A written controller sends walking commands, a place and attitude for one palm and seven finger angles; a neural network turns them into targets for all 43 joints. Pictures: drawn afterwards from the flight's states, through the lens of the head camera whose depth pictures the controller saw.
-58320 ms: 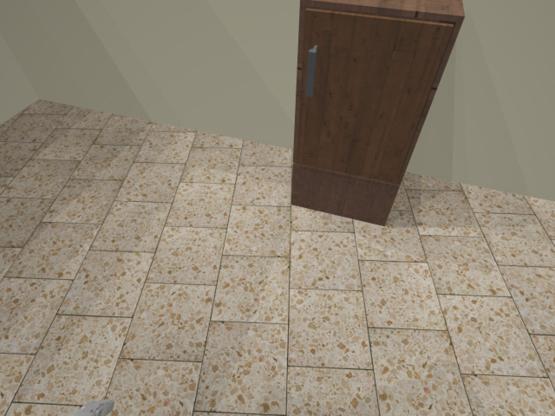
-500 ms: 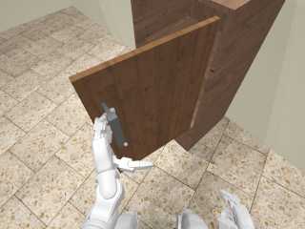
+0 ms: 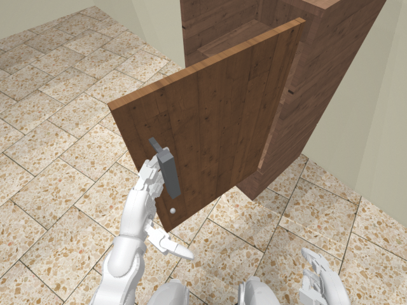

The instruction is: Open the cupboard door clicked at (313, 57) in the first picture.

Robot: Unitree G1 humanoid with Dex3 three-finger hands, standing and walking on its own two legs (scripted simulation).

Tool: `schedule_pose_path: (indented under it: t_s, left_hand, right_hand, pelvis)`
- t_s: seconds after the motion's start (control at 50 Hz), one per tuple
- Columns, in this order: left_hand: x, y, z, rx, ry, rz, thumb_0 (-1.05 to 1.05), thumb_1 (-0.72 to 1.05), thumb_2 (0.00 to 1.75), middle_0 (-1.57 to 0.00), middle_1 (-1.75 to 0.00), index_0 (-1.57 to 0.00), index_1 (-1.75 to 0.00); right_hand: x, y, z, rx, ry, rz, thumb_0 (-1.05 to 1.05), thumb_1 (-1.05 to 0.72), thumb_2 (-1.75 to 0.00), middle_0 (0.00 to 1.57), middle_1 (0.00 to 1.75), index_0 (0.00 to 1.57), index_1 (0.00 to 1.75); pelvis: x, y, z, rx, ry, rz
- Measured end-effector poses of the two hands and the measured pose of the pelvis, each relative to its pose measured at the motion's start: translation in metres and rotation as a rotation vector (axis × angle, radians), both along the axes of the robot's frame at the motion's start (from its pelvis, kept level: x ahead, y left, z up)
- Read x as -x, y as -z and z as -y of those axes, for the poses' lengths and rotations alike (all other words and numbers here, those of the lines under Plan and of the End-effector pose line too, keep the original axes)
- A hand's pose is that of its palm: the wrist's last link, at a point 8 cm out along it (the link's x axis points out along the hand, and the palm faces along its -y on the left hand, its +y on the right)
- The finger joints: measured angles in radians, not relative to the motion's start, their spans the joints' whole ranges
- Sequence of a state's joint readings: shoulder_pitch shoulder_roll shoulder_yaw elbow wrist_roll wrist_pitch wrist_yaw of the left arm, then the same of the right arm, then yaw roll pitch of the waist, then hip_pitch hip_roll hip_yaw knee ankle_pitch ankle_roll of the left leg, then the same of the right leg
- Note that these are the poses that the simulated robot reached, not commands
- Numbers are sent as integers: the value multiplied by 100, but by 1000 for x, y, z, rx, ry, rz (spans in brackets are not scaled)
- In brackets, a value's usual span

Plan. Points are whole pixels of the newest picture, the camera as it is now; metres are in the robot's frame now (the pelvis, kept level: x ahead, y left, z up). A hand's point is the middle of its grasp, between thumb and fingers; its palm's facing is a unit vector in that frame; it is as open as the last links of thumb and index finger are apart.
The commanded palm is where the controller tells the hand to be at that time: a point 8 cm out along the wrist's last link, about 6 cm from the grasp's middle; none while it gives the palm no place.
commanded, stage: slide the hand sideways off the handle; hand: left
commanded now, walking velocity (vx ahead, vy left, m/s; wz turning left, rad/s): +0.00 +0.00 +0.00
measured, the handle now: (164, 169) +0.37 +0.10 +0.04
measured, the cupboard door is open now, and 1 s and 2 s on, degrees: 84 84 84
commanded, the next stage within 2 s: draw the hand back to the body in 0.80 s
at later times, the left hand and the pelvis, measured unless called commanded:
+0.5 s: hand (138, 228) +0.25 +0.13 +0.04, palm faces -0.08 -1.00 -0.03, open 16.2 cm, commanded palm +0.22 +0.20 +0.04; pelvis +0.01 +0.00 -0.01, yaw +0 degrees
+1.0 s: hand (115, 242) +0.22 +0.17 +0.04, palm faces -0.08 -1.00 -0.03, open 16.3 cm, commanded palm +0.20 +0.23 +0.06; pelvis +0.01 +0.00 -0.02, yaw +0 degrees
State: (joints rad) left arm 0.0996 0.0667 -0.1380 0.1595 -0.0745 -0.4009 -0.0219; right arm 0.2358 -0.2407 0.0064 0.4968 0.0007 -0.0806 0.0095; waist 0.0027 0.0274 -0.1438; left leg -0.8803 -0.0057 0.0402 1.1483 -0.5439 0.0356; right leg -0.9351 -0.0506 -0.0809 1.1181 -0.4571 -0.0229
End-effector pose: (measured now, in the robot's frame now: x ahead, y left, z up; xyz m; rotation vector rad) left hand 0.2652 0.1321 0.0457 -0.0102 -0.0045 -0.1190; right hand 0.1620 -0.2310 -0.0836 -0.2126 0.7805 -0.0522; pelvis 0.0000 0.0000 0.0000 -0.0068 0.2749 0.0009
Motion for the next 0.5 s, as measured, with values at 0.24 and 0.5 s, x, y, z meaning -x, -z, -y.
schedule_pose_path:
  t_s: [0.24, 0.5]
  left_hand:
    - [16, 6, -30, -36, -27, -33, -1, -50, 30, -15, -30, -16, -30]
    - [33, 6, -56, -41, -40, -60, -1, -50, 30, -15, -30, -18, -31]
  right_hand:
    - [-17, 0, -11, -10, -10, 29, 1, -91, -90, 21, 30, 20, 30]
    - [-29, 2, -3, 13, -8, 51, 1, -91, -90, 21, 30, 21, 30]
  pelvis:
    - [-6, 4, 0, 11, 0, -8]
    - [-13, 9, 3, 18, -6, -28]
